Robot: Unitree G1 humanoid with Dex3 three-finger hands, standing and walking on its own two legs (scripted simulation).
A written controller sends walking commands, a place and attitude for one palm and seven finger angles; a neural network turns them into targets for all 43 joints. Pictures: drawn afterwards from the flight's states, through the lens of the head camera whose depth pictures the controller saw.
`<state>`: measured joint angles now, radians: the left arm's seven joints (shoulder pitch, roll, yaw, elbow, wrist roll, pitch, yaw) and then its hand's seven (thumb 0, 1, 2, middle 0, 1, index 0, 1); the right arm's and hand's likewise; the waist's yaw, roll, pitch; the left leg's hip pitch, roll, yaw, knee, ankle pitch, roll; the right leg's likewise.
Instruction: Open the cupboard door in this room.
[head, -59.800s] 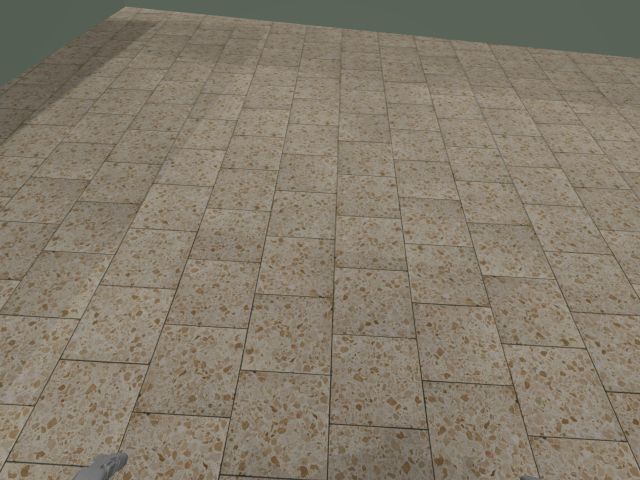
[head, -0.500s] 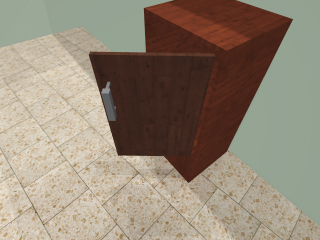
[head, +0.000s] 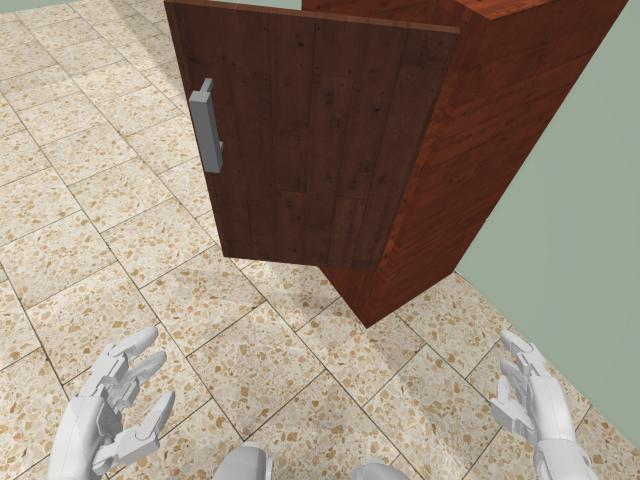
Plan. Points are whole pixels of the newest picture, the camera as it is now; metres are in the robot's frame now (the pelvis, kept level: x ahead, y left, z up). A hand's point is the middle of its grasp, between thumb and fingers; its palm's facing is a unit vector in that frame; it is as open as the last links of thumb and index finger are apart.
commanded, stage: raise the hand with hooked fingers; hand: left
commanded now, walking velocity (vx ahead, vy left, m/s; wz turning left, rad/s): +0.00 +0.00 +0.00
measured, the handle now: (210, 126) +0.60 +0.24 +0.07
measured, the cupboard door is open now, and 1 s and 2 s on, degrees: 51 51 51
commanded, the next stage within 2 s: move the hooked fingers beside the handle in 1.64 s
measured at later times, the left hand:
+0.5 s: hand (100, 347) +0.23 +0.26 +0.06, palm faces +0.11 -0.99 -0.09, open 11.8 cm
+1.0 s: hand (66, 300) +0.27 +0.31 +0.07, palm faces +0.04 -1.00 -0.06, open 13.9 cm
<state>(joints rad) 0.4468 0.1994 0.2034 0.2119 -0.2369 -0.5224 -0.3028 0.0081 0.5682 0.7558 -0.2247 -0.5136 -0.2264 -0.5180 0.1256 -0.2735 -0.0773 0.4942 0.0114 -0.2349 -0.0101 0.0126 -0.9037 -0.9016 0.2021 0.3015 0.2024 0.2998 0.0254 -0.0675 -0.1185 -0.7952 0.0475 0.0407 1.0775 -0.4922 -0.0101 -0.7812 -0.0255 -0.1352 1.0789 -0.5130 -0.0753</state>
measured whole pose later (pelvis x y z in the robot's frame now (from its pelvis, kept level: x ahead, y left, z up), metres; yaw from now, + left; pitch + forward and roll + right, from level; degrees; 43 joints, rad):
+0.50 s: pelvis +0.00 +0.02 +0.01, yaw +0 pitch +14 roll -1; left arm 0.28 0.29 0.36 0.18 -0.34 -0.45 -0.34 0.00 -0.02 0.51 -0.26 -0.89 -0.26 -0.89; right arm 0.32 -0.26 -0.02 0.62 0.03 -0.22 -0.06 0.02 -0.90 -0.90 0.21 0.30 0.21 0.30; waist -0.01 0.02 -0.11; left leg -0.82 0.05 0.03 1.05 -0.47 0.01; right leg -0.79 -0.02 -0.14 1.01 -0.47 -0.05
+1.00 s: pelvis +0.00 +0.05 +0.02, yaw +0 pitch +12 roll -3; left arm 0.05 0.38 0.37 0.32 -0.32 -0.30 -0.44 -0.01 -0.48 0.31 -0.29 -1.18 -0.30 -1.19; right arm 0.25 -0.25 0.05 0.53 0.03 -0.21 -0.06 0.01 -0.90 -0.90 0.21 0.30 0.21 0.30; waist 0.02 0.02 -0.08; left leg -0.73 0.02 0.04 0.98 -0.45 0.06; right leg -0.68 -0.04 -0.13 0.91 -0.43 0.00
